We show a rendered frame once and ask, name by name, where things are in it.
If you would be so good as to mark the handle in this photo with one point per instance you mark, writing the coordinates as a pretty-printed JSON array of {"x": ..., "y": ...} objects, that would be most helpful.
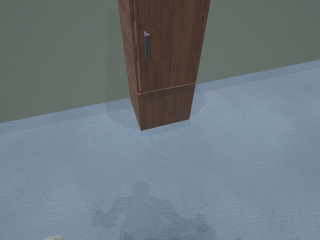
[{"x": 147, "y": 46}]

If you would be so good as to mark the cupboard door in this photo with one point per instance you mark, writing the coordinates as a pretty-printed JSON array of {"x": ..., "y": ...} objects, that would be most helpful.
[{"x": 176, "y": 30}]

